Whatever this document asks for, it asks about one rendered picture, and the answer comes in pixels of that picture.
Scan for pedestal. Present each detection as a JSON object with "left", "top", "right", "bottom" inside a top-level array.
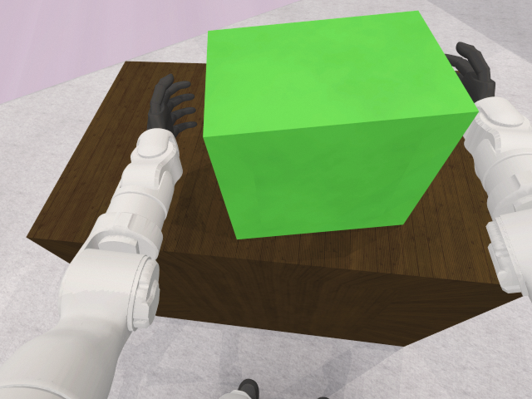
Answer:
[{"left": 26, "top": 62, "right": 523, "bottom": 347}]

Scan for left robot hand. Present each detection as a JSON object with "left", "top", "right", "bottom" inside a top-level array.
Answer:
[{"left": 147, "top": 73, "right": 197, "bottom": 138}]

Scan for robot right forearm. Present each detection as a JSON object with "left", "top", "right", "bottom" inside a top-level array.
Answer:
[{"left": 463, "top": 96, "right": 532, "bottom": 221}]

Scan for right robot hand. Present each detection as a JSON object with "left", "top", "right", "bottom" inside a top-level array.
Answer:
[{"left": 445, "top": 42, "right": 495, "bottom": 103}]

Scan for robot left foot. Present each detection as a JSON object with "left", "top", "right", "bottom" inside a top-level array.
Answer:
[{"left": 238, "top": 379, "right": 259, "bottom": 399}]

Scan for robot right upper arm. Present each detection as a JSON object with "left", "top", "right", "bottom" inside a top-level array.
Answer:
[{"left": 486, "top": 209, "right": 532, "bottom": 302}]

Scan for robot left forearm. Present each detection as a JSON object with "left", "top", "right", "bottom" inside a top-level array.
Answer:
[{"left": 57, "top": 128, "right": 183, "bottom": 317}]

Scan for carton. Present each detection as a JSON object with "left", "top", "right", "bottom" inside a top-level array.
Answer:
[{"left": 203, "top": 11, "right": 479, "bottom": 239}]

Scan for robot left upper arm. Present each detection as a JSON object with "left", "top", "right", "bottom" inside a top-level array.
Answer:
[{"left": 0, "top": 249, "right": 160, "bottom": 399}]

